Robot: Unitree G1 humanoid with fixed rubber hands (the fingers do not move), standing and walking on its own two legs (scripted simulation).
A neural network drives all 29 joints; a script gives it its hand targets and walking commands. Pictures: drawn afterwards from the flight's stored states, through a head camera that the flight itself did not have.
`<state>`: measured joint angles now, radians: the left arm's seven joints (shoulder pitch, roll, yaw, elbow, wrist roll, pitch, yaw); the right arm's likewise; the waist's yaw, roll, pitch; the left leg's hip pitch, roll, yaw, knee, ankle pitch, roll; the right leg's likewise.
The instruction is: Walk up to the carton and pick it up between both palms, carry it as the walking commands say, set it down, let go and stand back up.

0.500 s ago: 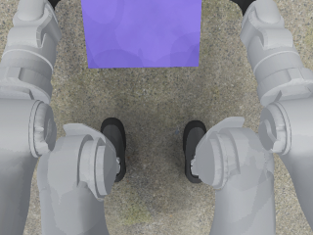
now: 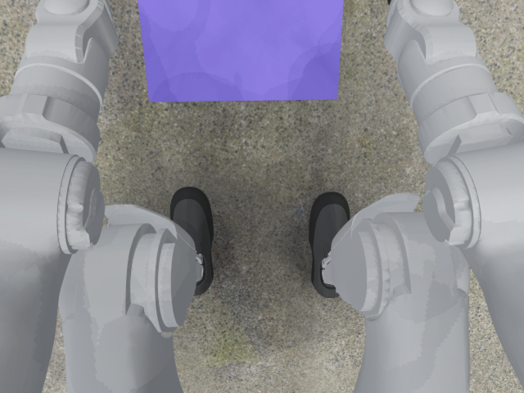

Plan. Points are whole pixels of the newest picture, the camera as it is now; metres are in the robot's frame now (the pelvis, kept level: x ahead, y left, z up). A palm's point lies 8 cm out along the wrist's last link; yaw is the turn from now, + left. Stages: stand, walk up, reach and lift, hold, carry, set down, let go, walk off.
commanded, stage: reach and lift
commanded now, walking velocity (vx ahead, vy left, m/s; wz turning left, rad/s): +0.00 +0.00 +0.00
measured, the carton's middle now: out of the picture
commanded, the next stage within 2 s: none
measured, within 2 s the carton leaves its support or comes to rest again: leaves its support in 0.86 s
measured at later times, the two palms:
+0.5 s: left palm out of the picture +0.54 +0.18 -0.20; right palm out of the picture +0.55 -0.14 -0.19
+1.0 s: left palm out of the picture +0.54 +0.17 -0.17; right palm out of the picture +0.54 -0.15 -0.17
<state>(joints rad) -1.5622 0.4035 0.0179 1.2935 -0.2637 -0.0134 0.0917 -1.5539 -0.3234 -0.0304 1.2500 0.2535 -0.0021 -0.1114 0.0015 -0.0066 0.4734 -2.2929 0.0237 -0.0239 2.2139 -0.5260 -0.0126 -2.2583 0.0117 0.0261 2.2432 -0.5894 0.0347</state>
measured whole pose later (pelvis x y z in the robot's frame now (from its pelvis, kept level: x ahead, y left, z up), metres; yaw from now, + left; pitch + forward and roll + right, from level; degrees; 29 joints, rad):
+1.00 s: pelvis +0.00 +0.00 -0.01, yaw -1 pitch +34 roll +0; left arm -1.49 0.36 0.05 1.18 -0.19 0.13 0.10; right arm -1.45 -0.28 -0.14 1.11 0.18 0.13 -0.12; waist 0.01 -0.02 0.39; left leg -2.29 0.00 -0.04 2.24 -0.54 -0.03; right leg -2.26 0.05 0.03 2.26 -0.60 0.05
